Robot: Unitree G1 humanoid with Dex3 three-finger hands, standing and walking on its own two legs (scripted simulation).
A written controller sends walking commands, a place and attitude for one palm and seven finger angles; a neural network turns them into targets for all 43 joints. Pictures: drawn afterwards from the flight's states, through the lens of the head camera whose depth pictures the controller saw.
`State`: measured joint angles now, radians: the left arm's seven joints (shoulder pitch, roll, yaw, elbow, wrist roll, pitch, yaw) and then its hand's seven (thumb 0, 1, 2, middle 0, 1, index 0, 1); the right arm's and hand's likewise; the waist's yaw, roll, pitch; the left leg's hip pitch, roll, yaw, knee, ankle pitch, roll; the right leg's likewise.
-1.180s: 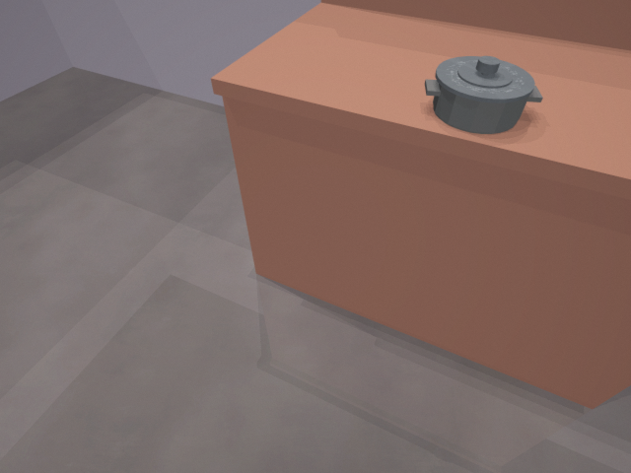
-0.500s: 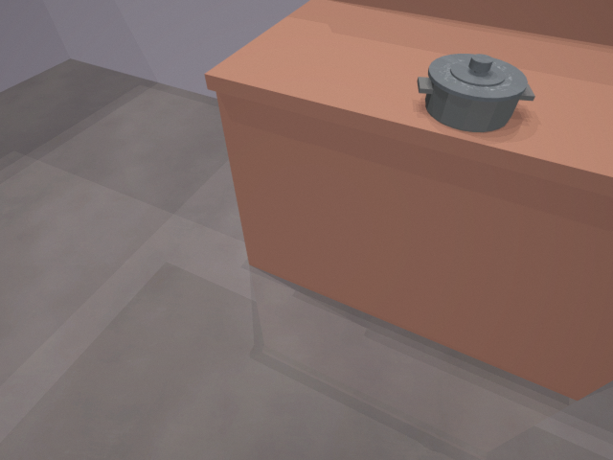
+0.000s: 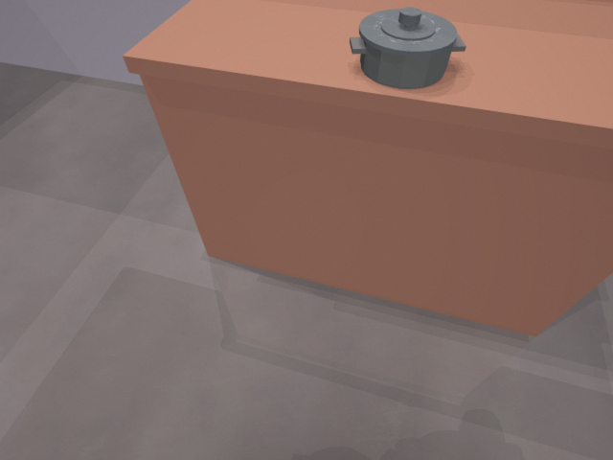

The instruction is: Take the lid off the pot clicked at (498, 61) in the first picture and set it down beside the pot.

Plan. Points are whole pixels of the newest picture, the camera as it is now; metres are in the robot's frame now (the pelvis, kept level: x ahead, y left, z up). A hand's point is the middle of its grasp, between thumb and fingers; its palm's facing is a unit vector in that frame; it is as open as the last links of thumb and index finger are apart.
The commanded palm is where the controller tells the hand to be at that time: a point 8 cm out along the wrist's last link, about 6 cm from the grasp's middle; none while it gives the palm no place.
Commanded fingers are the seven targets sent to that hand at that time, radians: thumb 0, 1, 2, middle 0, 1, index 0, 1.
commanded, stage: turn to face it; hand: left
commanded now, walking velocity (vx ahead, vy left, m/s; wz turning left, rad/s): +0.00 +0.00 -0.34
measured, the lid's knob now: (410, 16) +0.86 -0.14 +0.17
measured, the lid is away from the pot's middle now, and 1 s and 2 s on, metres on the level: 0.00 0.00 0.00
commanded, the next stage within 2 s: take the last steps up to it in 0.32 s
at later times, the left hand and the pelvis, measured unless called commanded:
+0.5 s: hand out of the picture +0.05 +0.22 -0.16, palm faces -0.08 -0.97 -0.22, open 7.4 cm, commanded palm none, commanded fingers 0.00 0.90 0.90 -0.20 -0.30 -0.20 -0.30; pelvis -0.01 +0.03 +0.01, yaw -9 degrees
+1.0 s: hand (260, 418) +0.20 +0.09 -0.15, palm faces -0.27 -0.95 -0.18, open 7.4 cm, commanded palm none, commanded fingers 0.00 0.90 0.90 -0.20 -0.30 -0.20 -0.30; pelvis +0.07 -0.06 +0.01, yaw -14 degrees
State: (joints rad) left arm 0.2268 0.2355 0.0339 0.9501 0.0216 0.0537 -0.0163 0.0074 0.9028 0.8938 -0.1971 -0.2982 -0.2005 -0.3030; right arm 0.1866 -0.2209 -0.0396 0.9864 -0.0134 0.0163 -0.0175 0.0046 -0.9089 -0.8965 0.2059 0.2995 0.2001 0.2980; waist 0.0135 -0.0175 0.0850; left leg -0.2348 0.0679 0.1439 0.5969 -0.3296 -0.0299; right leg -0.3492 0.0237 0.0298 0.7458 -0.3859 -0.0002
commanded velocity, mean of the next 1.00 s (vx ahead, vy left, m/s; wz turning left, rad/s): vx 0.18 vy -0.05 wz -0.16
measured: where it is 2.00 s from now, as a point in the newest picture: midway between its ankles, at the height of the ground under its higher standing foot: (363, 413)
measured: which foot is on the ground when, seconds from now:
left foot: down 0.00-0.04, up 0.06-0.46, down 0.48-0.90, up 0.92-1.00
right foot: down 0.00-0.48, up 0.50-0.88, down 0.90-1.00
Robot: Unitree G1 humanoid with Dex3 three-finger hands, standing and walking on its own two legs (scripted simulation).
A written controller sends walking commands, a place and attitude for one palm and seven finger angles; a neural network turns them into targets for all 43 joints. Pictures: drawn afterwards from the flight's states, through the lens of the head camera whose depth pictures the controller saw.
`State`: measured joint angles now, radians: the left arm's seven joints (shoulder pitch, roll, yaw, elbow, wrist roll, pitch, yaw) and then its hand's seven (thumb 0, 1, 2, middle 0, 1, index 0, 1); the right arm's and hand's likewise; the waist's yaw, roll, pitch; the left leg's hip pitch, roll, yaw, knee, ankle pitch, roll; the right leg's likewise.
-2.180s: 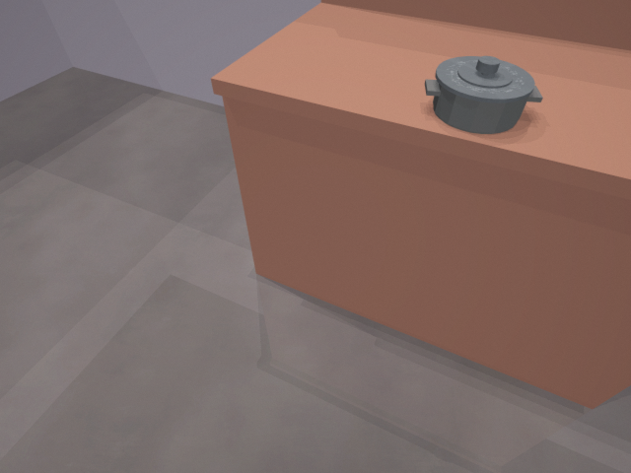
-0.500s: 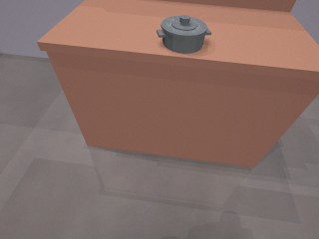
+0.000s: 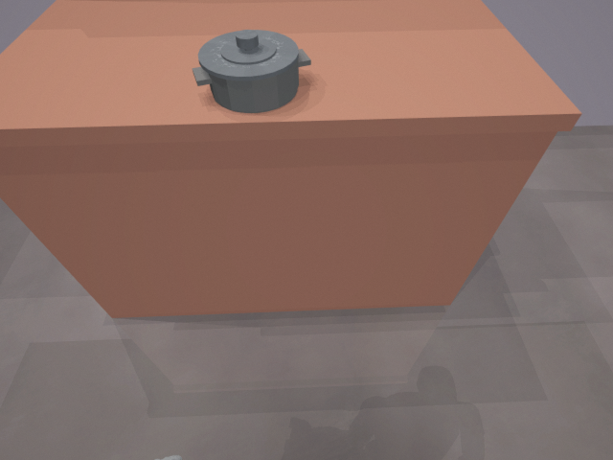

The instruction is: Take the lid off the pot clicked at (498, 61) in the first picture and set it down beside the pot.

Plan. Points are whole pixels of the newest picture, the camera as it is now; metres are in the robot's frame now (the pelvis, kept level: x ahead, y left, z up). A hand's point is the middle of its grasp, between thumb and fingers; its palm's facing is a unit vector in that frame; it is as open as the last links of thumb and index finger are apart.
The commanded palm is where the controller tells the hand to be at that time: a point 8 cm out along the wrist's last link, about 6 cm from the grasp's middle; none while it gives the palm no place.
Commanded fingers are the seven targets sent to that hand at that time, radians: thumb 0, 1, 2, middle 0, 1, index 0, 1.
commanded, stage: take the last steps up to it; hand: left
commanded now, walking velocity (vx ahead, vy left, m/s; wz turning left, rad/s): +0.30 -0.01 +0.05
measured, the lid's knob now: (247, 39) +0.79 +0.12 +0.16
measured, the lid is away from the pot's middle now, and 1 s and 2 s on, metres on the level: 0.00 0.00 0.00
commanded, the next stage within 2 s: come to a stop and stand still in 0.54 s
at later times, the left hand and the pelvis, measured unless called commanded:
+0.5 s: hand (188, 451) +0.17 +0.19 -0.17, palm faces +0.08 -0.99 -0.13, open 7.4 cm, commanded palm none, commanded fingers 0.00 0.90 0.90 -0.20 -0.30 -0.20 -0.30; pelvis +0.19 +0.02 +0.01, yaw +1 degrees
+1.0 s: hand (215, 329) +0.36 +0.17 -0.16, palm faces +0.08 -0.96 -0.25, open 7.3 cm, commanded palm none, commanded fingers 0.00 0.90 0.90 -0.20 -0.30 -0.20 -0.30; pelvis +0.27 -0.01 +0.00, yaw +3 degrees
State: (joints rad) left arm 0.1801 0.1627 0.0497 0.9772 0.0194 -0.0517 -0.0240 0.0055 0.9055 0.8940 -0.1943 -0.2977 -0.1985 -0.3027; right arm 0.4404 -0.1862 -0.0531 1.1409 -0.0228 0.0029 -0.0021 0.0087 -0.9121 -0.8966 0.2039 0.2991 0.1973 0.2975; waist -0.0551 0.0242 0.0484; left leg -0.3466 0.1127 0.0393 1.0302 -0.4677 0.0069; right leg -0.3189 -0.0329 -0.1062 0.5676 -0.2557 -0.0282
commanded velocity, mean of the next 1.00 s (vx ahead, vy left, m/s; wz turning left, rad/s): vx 0.05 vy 0.03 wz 0.01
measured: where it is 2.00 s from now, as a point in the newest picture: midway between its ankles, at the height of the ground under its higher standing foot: (296, 444)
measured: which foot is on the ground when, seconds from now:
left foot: up 0.00-0.28, down 0.30-0.74, up 0.76-1.00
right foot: down 0.00-0.32, up 0.34-0.72, down 0.74-1.00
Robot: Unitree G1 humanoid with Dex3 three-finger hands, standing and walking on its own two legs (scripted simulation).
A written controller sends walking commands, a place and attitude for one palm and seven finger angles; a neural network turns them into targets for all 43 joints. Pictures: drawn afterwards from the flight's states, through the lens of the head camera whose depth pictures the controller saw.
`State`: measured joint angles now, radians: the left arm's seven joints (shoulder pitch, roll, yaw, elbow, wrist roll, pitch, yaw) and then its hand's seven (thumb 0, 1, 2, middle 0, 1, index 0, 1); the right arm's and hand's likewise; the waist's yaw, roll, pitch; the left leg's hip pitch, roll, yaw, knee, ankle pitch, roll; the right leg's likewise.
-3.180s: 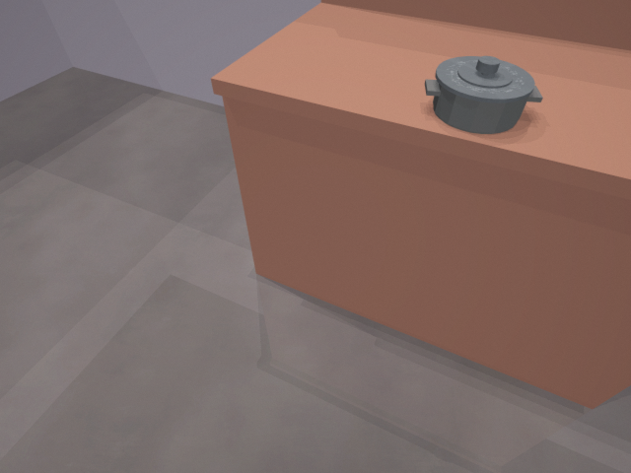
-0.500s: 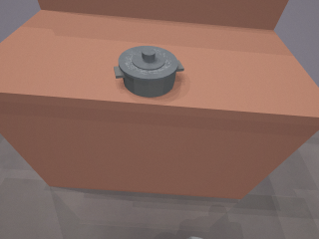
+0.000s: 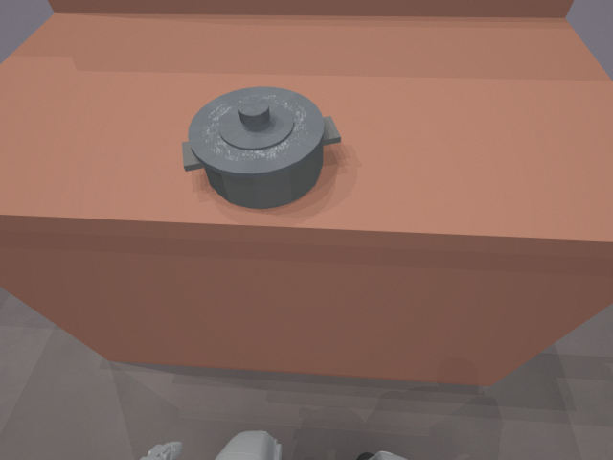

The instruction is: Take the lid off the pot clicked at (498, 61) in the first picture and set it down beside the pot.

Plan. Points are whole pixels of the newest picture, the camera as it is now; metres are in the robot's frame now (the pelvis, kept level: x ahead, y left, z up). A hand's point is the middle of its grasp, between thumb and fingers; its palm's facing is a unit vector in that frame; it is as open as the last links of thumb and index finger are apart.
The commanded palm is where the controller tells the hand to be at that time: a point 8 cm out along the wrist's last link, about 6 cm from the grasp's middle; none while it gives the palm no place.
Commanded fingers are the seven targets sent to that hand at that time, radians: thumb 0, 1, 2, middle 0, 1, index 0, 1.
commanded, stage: come to a stop and stand still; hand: left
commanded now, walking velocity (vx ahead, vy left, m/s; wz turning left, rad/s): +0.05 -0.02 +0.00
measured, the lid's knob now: (254, 112) +0.52 +0.10 +0.16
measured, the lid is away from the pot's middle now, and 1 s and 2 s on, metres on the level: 0.00 0.00 0.00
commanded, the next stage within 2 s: look again from close up in 1.70 s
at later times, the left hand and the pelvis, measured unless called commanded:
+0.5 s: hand out of the picture -0.03 +0.28 -0.16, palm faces +0.01 -0.96 -0.27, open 7.4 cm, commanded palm none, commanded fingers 0.00 0.90 0.90 -0.20 -0.30 -0.20 -0.30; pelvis -0.03 +0.09 +0.00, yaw -1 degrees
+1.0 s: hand out of the picture +0.03 +0.27 -0.16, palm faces -0.02 -0.98 -0.22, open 7.3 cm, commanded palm none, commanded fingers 0.00 0.90 0.90 -0.20 -0.30 -0.20 -0.30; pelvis +0.00 +0.09 +0.01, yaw -1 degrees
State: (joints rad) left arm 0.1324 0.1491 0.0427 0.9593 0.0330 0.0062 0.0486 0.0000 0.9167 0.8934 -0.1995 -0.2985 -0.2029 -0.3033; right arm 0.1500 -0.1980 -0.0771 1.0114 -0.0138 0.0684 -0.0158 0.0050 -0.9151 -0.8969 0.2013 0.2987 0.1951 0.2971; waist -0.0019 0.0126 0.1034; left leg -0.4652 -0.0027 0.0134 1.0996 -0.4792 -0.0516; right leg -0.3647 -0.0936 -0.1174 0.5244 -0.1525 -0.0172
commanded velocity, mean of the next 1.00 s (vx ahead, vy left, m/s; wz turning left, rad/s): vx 0.00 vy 0.00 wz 0.00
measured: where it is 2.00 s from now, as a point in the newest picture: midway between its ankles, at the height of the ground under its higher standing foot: outside the picture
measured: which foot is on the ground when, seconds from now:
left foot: up 0.00-0.12, down 0.14-1.00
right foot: down 0.00-1.00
